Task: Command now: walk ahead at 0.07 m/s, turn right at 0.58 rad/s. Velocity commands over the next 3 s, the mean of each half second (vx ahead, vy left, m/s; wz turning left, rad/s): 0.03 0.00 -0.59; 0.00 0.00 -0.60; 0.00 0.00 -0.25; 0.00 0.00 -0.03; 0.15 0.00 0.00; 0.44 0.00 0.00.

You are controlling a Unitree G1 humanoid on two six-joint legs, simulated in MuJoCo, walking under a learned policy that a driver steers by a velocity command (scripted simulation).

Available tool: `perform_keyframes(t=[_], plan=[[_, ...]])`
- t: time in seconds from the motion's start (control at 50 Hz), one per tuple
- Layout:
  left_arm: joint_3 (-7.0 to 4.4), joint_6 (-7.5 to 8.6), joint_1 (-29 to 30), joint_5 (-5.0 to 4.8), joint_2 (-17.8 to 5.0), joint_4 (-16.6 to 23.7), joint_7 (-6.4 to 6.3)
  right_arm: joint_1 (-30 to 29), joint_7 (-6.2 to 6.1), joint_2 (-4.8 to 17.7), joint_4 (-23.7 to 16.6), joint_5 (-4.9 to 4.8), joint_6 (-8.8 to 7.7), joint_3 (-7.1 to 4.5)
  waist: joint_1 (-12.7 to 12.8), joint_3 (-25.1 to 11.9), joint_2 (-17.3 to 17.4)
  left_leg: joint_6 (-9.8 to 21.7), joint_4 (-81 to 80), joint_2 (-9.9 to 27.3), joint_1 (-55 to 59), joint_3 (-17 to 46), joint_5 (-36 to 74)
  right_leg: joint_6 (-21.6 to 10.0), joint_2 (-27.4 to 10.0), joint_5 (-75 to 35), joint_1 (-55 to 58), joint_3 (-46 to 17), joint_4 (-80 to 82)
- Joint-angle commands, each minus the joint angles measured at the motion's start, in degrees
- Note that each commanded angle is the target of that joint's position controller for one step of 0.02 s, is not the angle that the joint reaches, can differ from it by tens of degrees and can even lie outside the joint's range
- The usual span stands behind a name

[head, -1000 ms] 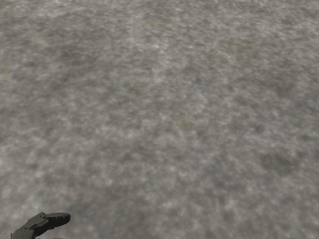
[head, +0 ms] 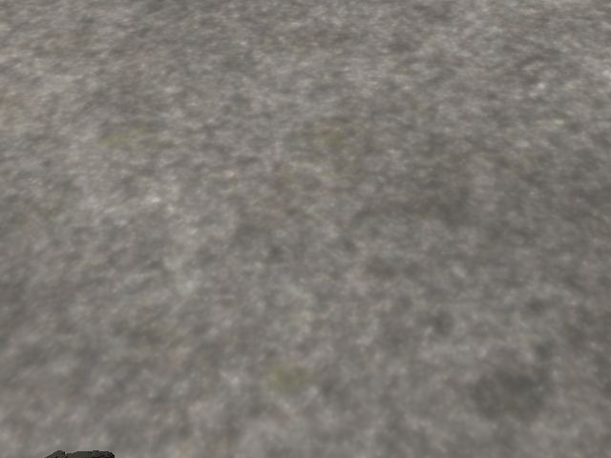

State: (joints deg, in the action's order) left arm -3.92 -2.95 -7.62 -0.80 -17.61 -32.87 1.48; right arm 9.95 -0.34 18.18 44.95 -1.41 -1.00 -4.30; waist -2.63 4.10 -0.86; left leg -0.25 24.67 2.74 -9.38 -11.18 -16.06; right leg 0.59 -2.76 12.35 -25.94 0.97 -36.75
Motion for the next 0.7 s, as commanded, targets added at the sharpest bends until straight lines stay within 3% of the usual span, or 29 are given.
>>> perform_keyframes(t=[0.02, 0.04, 0.06, 0.08, 0.1, 0.12, 0.14, 0.18, 0.28, 0.36, 0.42, 0.44, 0.46, 0.48, 0.5, 0.54, 0.56, 0.62, 0.7], plan=[[-3.07, 0.39, -4.9, 0.28, -7.36, 3.59, -0.14, -1.19, 0.08, 8.98, -2.75, -0.95, -0.52, -2.29, 4.01, -8.93, 4.24, 5.81, 7.6, 11.25, 2.36, 4.8, 28.46, -4.15, 2.79, -8.63, 12.71, 1.2, 11.83], [-4.83, 0.49, -9.22, 0.39, -13.22, 3.56, -1.35, 1.15, 0.22, 6.96, -3.08, 0.93, -0.74, -1.62, 4.77, -12.75, -5.64, 1.03, 21.2, 6.49, -7.79, 1.29, 16.1, -8.17, -5.18, -31.6, 25.42, -10.21, 13.16], [-5.23, 0.78, -8.49, 1.55, -18.28, 5.17, -1.97, 1.63, 0.32, 3.9, -5.78, 3.67, -0.81, -0.1, 3.09, -15.21, -18.19, -3.95, 38.4, -2.63, -25.95, 2.95, -22.45, -21.44, -19.53, -45.95, 33.99, -31.11, 11.93], [-4.02, 1.71, -9.74, 1.67, -13.4, 4.94, -1.41, -1.78, 0.43, 6.73, -5.23, 2.72, -0.55, -0.91, 7.13, -19.55, -9.57, -4.04, 45.46, -2.45, -27.29, 13.53, -24.19, -23.85, -19.61, -41.96, 31.86, -30.96, 13.67], [-3.37, 2.47, -7.33, 1.4, -11.97, 4.53, -1.23, -3.21, 0.36, 7.67, -5.7, 1.07, -0.12, -1.2, 5.84, -15.64, -6.8, -3.37, 46.52, -1.19, -28.31, 14.7, -19.85, -20.7, -16.26, -37.67, 28.61, -25.16, 14.0], [-3.19, 2.71, -4.62, 0.52, -10.63, 4.18, -1.41, -2.68, -0.15, 7.15, -5.04, 1.07, 0.18, -1.22, 4.19, -13.1, -4.11, -3.03, 43.58, -0.17, -28.67, 14.95, -15.53, -17.06, -12.73, -31.04, 25.58, -21.6, 14.38], [-2.83, 2.45, -2.26, -0.09, -9.81, 4.53, -1.7, -3.08, -0.72, 7.53, -4.95, 1.69, 0.51, -1.39, 3.42, -11.27, -3.76, -3.31, 40.31, 0.25, -27.99, 15.18, -12.34, -15.19, -11.07, -27.3, 22.46, -20.24, 15.04], [-2.64, 1.88, 0.44, 0.75, -10.02, 5.13, -2.23, -1.78, -0.81, 6.73, -4.56, 1.84, 0.9, -1.27, 1.46, -10.97, -5.64, -4.26, 36.99, -1.56, -22.13, 14.14, -8.34, -14.59, -8.44, -26.95, 16.18, -18.16, 15.97], [-3.23, 1.33, -0.04, 0.55, -10.9, 4.46, -3.07, -2.68, -0.66, 4.35, -4.84, 1.47, 1.05, -0.31, 2.6, -11.83, -7.03, -4.93, 23.02, -3.6, -16.03, 15.03, -4.69, -14.08, -6.81, -16.95, 13.48, -20.6, 15.62], [-3.28, 0.86, 0.11, 0.45, -10.91, 4.19, -2.7, -3.25, 0.17, 5.16, -5.73, 1.06, 0.58, -0.68, 3.33, -10.7, -8.99, -3.57, 15.23, -4.85, -12.45, 15.68, -4.48, -13.18, -6.38, -9.4, 12.41, -26.58, 15.35], [-2.98, 0.36, 1.63, -0.47, -10.03, 4.19, -2.84, 0.69, 0.71, 5.16, -4.96, 1.18, -0.17, -1.28, 0.71, -10.13, -8.57, -1.11, 0.23, -4.63, -3.93, 14.55, 3.83, -9.79, -3.51, -6.71, 9.98, -27.9, 11.98], [-2.42, 0.38, -0.2, -0.4, -8.05, 3.94, -2.95, 2.47, 0.4, 8.11, -4.89, 1.92, -0.13, -2.14, 1.06, -10.75, -4.17, 1.54, -3.9, 2.33, 1.92, 19.79, 6.1, -6.57, -0.37, 1.09, 5.29, -25.01, 6.88], [-1.79, 0.62, -2.09, -0.19, -5.37, 4.93, -2.91, 1.04, -0.02, 13.63, -5.2, 3.05, 0.48, -3.24, 4.01, -8.17, 12.17, 8.82, -7.66, 14.45, 4.41, 33.7, 11.59, -2.54, 9.03, 16.94, -6.22, -12.97, -4.84], [-3.17, 1.24, -2.4, 0.43, -9.83, 4.67, -3.09, 0.19, 0.05, 11.79, -6.1, 4.46, 0.23, -2.88, 2.67, -7.44, 15.61, 16.09, -9.73, 21.42, -0.72, 41.36, 14.51, 0.21, 8.61, 23.93, -8.12, -9.83, -19.4], [-4.33, 1.2, -3.79, 0.08, -12.54, 3.28, -2.98, -3.33, -0.36, 8.64, -7.51, 4.13, -0.01, -1.8, 3.94, -6.37, 11.19, 15.69, -9.07, 19.33, -2.35, 36.72, 14.51, 1.09, 6.47, 20.33, -7.52, -10.92, -26.78], [-4.4, 0.15, -6.1, -0.02, -10.68, 0.7, -3.24, -7.26, -1.1, 5.56, -8.3, 2.24, 0.14, -1.03, 4.88, -4.58, 8.55, 11.01, -7.6, 12.49, -1.37, 26.48, 11.91, 3.0, 5.72, 13.57, -9.06, -9.28, -32.43], [-4.0, -0.24, -6.07, -0.12, -9.18, 0.58, -3.18, -6.87, -1.43, 5.07, -8.28, 1.81, 0.28, -0.72, 4.22, -4.07, 8.58, 11.07, -7.28, 11.82, -0.5, 23.97, 14.54, 3.89, 5.38, 11.94, -10.12, -8.67, -34.22], [-2.9, -0.19, -1.91, -0.85, -6.45, 2.49, -2.8, -3.01, -2.14, 5.62, -7.68, 2.36, 1.2, -0.87, 1.26, -4.52, 9.72, 12.18, -7.39, 10.97, 4.63, 19.03, 17.66, 5.47, 3.71, 9.57, -11.33, -4.76, -27.84], [-1.69, -0.08, 0.54, -0.22, -4.62, 4.2, -1.95, -1.62, -1.8, 8.71, -7.32, 2.07, 1.95, -2.12, -0.57, -7.0, 11.03, 13.1, -6.46, 13.58, 7.43, 16.3, 21.6, 5.52, 0.85, 11.81, -5.34, -1.92, -15.5]])
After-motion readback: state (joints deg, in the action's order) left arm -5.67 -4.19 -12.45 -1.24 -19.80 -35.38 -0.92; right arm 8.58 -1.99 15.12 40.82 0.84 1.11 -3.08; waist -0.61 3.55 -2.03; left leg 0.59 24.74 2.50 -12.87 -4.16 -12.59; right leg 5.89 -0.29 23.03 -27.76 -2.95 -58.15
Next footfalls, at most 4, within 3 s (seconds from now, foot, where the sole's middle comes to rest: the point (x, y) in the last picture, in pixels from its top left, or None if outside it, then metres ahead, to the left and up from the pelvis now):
0.04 right None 0.11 -0.12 -0.77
0.44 left None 0.13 0.12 -0.77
0.86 right None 0.00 -0.12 -0.77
1.30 left None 0.14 0.06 -0.77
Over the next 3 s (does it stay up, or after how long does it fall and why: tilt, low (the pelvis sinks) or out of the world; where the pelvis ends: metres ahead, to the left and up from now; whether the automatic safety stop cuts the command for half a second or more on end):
stays up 0.25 -0.22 -0.02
